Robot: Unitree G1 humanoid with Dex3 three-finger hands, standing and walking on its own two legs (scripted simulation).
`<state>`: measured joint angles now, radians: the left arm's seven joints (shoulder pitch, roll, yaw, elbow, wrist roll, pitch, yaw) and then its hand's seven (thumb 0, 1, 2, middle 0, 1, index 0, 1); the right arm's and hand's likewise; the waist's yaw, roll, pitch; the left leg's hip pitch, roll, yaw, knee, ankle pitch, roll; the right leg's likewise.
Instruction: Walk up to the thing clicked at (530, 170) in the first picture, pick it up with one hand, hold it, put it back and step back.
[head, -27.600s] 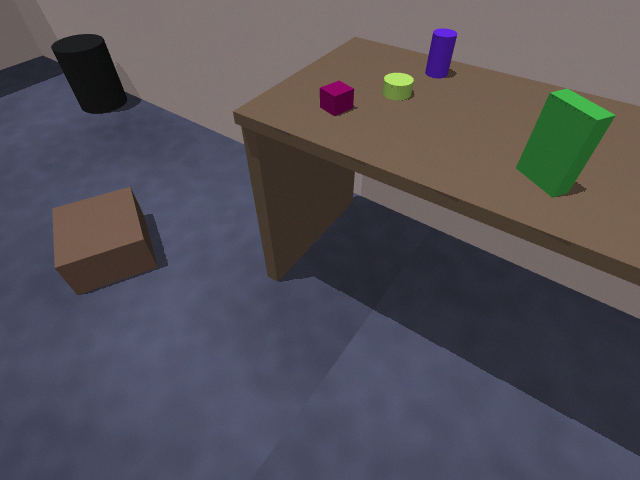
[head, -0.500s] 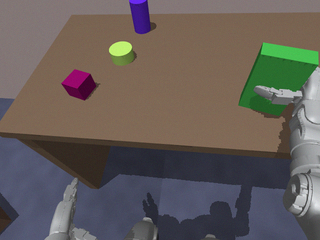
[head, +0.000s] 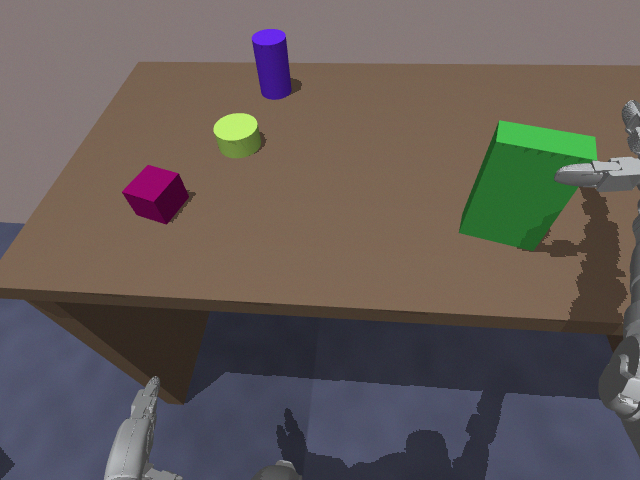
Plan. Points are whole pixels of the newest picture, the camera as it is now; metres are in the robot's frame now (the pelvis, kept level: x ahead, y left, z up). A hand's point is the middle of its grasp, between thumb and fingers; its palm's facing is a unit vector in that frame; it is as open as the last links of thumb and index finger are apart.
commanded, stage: rise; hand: right
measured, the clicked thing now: (517, 191) +0.48 -0.20 +0.09
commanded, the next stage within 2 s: sink last in 0.12 s
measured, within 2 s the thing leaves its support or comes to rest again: neither
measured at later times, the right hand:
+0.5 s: hand out of the picture +0.40 -0.38 +0.26, palm faces +0.57 +0.76 -0.30, open 17.5 cm
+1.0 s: hand out of the picture +0.19 -0.26 +0.20, palm faces +0.43 +0.81 -0.40, open 17.6 cm
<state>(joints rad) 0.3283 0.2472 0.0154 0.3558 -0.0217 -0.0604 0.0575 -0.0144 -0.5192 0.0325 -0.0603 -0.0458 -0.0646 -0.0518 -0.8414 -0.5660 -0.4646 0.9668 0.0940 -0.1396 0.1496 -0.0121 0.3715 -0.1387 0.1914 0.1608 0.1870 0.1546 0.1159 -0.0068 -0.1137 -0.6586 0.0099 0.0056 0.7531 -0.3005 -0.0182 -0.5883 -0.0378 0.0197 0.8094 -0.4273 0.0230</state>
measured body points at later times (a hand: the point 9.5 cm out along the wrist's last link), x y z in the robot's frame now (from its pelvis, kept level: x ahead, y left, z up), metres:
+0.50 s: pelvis +0.00 +0.00 +0.02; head +0.02 +0.00 +0.47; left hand +0.16 +0.27 -0.03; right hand +0.36 -0.42 +0.27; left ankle +0.04 +0.13 -0.71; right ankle -0.02 -0.13 -0.71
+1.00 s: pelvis +0.00 +0.00 +0.03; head -0.02 +0.02 +0.48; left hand +0.17 +0.27 -0.04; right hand +0.16 -0.30 +0.22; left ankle +0.04 +0.13 -0.71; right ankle -0.02 -0.13 -0.71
